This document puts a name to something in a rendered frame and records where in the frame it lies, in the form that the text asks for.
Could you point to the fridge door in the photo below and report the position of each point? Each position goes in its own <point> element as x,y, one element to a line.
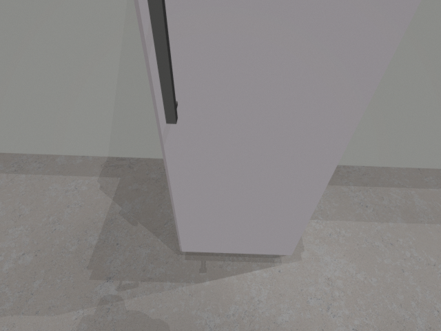
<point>270,93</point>

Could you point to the handle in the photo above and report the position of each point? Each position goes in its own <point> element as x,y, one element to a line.
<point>158,20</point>

